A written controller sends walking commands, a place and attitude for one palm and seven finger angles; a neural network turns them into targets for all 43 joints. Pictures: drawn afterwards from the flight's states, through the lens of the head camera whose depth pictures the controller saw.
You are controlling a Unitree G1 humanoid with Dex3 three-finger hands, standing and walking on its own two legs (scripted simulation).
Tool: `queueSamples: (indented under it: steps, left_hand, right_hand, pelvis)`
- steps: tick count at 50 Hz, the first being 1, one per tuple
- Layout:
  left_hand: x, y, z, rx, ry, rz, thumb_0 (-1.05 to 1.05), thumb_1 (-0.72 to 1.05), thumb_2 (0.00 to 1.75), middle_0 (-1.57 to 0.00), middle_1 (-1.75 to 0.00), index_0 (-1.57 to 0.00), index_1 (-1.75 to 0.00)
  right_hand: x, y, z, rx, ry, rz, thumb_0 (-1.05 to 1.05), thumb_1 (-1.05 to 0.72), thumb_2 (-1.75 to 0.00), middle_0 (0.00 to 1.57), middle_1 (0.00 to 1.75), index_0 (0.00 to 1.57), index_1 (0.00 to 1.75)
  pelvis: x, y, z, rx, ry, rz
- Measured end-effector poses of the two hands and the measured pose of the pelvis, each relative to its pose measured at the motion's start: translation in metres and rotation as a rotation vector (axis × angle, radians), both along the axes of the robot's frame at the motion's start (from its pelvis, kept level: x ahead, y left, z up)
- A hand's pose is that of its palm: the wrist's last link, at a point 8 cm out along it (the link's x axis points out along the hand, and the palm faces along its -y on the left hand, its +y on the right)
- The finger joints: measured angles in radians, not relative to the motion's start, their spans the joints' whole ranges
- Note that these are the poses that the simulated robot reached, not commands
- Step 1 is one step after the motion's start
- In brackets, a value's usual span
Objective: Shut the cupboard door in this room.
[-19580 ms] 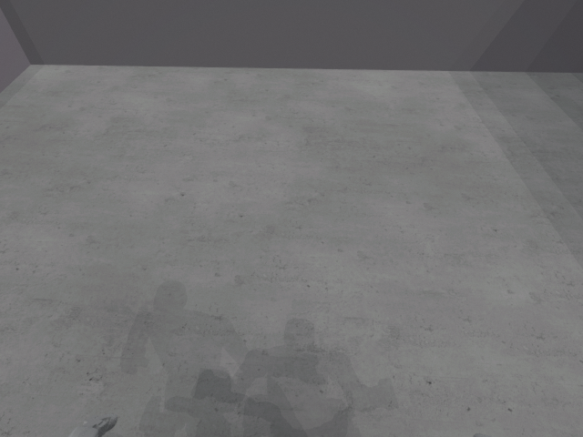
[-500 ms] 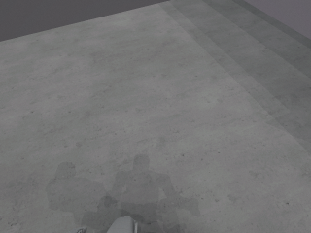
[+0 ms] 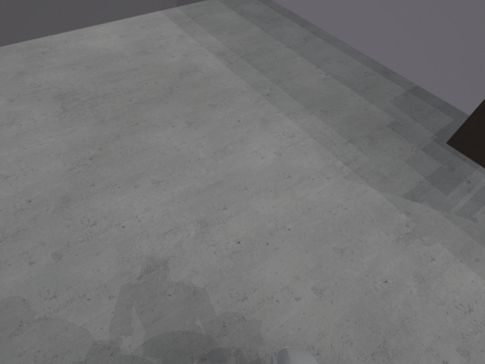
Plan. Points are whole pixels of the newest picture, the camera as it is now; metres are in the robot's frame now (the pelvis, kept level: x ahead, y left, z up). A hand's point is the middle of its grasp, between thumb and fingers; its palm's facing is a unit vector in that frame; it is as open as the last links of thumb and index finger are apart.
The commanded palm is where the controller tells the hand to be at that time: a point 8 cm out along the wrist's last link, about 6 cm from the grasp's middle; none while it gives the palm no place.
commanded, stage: turn or walk to find it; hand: left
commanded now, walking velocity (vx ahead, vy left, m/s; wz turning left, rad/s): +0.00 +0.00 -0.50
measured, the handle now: out of the picture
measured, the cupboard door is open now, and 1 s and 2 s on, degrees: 89 89 89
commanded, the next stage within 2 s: none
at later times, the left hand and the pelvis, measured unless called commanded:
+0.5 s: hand out of the picture +0.14 +0.09 -0.15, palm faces -0.24 -0.93 -0.27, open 7.4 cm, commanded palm none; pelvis +0.00 -0.08 +0.00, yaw -15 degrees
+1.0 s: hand (163, 354) +0.15 +0.16 -0.18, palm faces -0.40 -0.89 -0.22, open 7.4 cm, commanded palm none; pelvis +0.02 -0.02 +0.00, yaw -30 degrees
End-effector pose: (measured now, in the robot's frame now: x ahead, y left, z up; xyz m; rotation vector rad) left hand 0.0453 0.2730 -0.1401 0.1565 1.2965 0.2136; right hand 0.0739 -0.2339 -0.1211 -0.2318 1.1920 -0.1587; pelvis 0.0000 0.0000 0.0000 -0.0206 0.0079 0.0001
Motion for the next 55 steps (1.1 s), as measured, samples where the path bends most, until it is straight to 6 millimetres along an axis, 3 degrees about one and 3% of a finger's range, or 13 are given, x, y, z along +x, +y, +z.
queueSamples:
  steps: [6, 11, 14, 17, 24, 33, 40, 44, 50, 55]
  left_hand:
    - [0.04, -0.024, 0.002, 0.009, -0.011, -0.113, 0.01, 0.91, 0.9, -0.2, -0.29, -0.19, -0.3]
    - [0.087, -0.068, 0.004, 0.027, -0.08, -0.239, 0.01, 0.91, 0.9, -0.2, -0.29, -0.19, -0.3]
    - [0.105, -0.094, 0.009, 0.042, -0.139, -0.291, 0.01, 0.91, 0.89, -0.2, -0.29, -0.19, -0.3]
    - [0.108, -0.112, 0.019, 0.046, -0.155, -0.301, 0.01, 0.91, 0.89, -0.2, -0.29, -0.2, -0.3]
    - [0.1, -0.135, 0.028, 0.034, -0.108, -0.343, 0.01, 0.91, 0.89, -0.21, -0.3, -0.2, -0.3]
    - [0.084, -0.128, 0.018, 0.023, -0.031, -0.357, 0.01, 0.91, 0.89, -0.21, -0.3, -0.2, -0.3]
    - [0.078, -0.1, 0.004, 0.02, 0.047, -0.373, 0.01, 0.91, 0.89, -0.21, -0.3, -0.2, -0.3]
    - [0.088, -0.08, -0.011, 0.012, 0.071, -0.396, 0.01, 0.91, 0.89, -0.21, -0.3, -0.2, -0.3]
    - [0.123, -0.071, -0.008, 0.0, 0.056, -0.482, 0.01, 0.91, 0.89, -0.2, -0.29, -0.2, -0.3]
    - [0.155, -0.082, -0.001, -0.011, 0.026, -0.572, 0.01, 0.91, 0.89, -0.2, -0.29, -0.19, -0.3]
  right_hand:
    - [-0.045, -0.018, -0.014, 0.03, 0.06, -0.126, 0.0, -0.91, -0.89, 0.21, 0.3, 0.21, 0.3]
    - [-0.087, -0.049, -0.04, 0.063, 0.121, -0.238, 0.0, -0.91, -0.89, 0.21, 0.3, 0.21, 0.3]
    - [-0.104, -0.068, -0.051, 0.071, 0.167, -0.28, 0.0, -0.91, -0.89, 0.2, 0.3, 0.21, 0.3]
    - [-0.107, -0.081, -0.045, 0.068, 0.176, -0.301, 0.0, -0.91, -0.9, 0.2, 0.29, 0.2, 0.3]
    - [-0.092, -0.104, -0.029, 0.063, 0.084, -0.33, 0.0, -0.91, -0.9, 0.2, 0.29, 0.2, 0.3]
    - [-0.073, -0.108, -0.019, 0.03, 0.021, -0.359, 0.0, -0.91, -0.9, 0.2, 0.29, 0.2, 0.3]
    - [-0.049, -0.092, -0.007, -0.001, -0.044, -0.379, 0.0, -0.91, -0.9, 0.2, 0.29, 0.2, 0.3]
    - [-0.043, -0.076, -0.001, -0.033, -0.095, -0.404, 0.0, -0.91, -0.9, 0.2, 0.29, 0.2, 0.3]
    - [-0.068, -0.049, 0.01, -0.043, -0.077, -0.464, 0.0, -0.91, -0.89, 0.2, 0.29, 0.21, 0.3]
    - [-0.103, -0.031, 0.01, -0.026, -0.048, -0.562, 0.0, -0.91, -0.89, 0.2, 0.3, 0.21, 0.3]
  pelvis:
    - [0.001, -0.013, -0.004, 0.014, -0.003, -0.077]
    - [0.003, -0.038, -0.017, 0.039, -0.005, -0.145]
    - [0.001, -0.052, -0.021, 0.034, -0.015, -0.161]
    - [-0.001, -0.062, -0.013, 0.054, -0.021, -0.187]
    - [-0.001, -0.076, 0.0, 0.072, -0.014, -0.254]
    - [0.006, -0.073, 0.0, 0.052, 0.001, -0.331]
    - [0.012, -0.054, -0.002, 0.033, 0.016, -0.401]
    - [0.017, -0.037, -0.008, 0.015, 0.022, -0.436]
    - [0.022, -0.022, -0.001, -0.003, 0.001, -0.52]
    - [0.03, -0.022, 0.003, -0.01, -0.002, -0.587]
